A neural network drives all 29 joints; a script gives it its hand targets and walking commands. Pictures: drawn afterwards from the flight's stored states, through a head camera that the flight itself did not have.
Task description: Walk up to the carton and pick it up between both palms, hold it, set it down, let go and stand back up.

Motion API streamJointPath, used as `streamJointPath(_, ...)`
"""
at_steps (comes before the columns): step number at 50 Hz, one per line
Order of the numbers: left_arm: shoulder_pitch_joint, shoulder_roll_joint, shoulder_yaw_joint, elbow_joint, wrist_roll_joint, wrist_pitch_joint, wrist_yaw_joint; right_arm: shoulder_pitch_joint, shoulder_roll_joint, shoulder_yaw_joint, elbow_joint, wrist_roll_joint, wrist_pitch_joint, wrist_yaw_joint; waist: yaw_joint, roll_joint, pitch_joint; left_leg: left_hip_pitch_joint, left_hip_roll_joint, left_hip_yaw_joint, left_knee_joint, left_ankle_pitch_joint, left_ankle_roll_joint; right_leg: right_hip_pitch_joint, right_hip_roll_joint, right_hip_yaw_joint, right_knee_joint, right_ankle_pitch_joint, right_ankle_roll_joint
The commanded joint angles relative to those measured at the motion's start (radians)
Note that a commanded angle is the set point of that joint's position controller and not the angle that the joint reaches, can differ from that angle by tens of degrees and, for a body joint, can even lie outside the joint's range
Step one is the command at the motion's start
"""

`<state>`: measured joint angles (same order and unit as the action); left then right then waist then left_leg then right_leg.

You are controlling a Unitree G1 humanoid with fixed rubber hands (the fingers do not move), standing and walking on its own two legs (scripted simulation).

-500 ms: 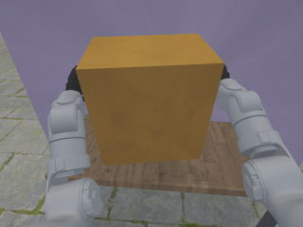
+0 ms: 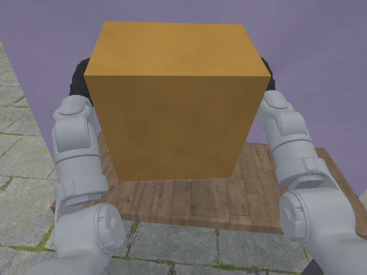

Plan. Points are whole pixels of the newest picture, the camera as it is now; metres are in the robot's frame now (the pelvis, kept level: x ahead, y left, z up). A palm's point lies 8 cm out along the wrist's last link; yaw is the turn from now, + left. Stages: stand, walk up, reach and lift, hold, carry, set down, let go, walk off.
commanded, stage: set down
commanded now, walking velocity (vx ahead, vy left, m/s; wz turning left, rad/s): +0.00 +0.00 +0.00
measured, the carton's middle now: (175, 108) +0.40 +0.01 +0.23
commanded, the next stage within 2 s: none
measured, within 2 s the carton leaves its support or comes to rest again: neither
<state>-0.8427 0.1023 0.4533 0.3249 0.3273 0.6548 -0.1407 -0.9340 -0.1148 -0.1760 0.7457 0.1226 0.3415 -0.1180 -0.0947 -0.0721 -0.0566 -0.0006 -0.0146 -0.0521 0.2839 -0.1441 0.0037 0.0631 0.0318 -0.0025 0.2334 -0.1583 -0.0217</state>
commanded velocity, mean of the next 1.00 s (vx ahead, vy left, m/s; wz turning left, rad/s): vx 0.00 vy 0.00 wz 0.00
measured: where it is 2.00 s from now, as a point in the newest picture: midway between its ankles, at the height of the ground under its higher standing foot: outside the picture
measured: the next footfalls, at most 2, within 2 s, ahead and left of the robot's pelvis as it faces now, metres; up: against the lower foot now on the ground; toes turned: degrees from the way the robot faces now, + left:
none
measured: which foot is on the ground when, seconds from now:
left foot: down 0.00-1.00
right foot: down 0.00-1.00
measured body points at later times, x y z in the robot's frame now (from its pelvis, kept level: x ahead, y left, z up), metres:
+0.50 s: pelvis +0.00 +0.00 +0.00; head -0.04 +0.04 +0.45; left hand +0.40 +0.18 +0.22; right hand +0.39 -0.18 +0.21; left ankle +0.02 +0.12 -0.75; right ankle -0.01 -0.10 -0.75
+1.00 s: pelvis +0.01 +0.00 +0.00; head -0.02 +0.03 +0.45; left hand +0.42 +0.18 +0.18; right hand +0.41 -0.19 +0.17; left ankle +0.02 +0.11 -0.75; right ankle -0.01 -0.10 -0.75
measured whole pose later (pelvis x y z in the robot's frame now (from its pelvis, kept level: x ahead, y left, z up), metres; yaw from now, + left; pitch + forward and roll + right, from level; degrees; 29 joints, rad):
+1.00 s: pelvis +0.01 +0.00 +0.00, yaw +0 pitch -5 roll +0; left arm -0.73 0.06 0.36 0.47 0.26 0.40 -0.06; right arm -0.74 -0.09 -0.26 0.81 0.00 0.05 -0.07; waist -0.05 -0.07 0.02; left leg -0.05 -0.01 -0.02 0.30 -0.16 0.01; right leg 0.01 0.02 -0.04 0.25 -0.17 -0.02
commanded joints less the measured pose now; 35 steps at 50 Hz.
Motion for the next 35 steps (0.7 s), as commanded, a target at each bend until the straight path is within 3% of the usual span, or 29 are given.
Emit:
streamJointPath(1,-0.470,-0.408,-0.357,-0.073,-0.116,-0.066,-0.161,-0.535,0.381,0.196,-0.244,0.020,-0.138,0.126,-0.020,0.080,-0.192,0.085,-0.012,0.088,-0.008,0.188,-0.026,0.039,0.001,-0.082,-0.016,0.126,0.050)
streamJointPath(6,-0.446,-0.447,-0.451,-0.147,-0.144,-0.120,-0.127,-0.522,0.386,0.254,-0.340,0.017,-0.237,0.126,-0.026,0.105,-0.280,0.179,-0.014,0.088,0.057,0.368,-0.052,0.042,0.012,-0.108,0.007,0.232,0.052)
streamJointPath(11,-0.415,-0.472,-0.535,-0.186,-0.171,-0.156,-0.087,-0.506,0.395,0.318,-0.411,0.029,-0.296,0.122,-0.019,0.109,-0.337,0.214,-0.012,0.080,0.090,0.451,-0.059,0.035,0.015,-0.118,0.023,0.299,0.058)
streamJointPath(23,-0.388,-0.454,-0.464,-0.072,-0.146,-0.152,-0.079,-0.488,0.398,0.290,-0.323,-0.003,-0.285,0.134,0.033,0.051,-0.238,0.109,-0.011,0.095,0.016,0.223,-0.020,0.007,-0.004,-0.107,0.012,0.195,0.069)
streamJointPath(35,-0.417,-0.463,-0.443,0.005,-0.142,-0.221,-0.073,-0.452,0.399,0.185,-0.224,-0.091,-0.328,0.154,0.018,0.076,-0.261,0.129,-0.007,0.106,0.014,0.220,-0.034,-0.028,-0.004,-0.119,0.006,0.178,0.065)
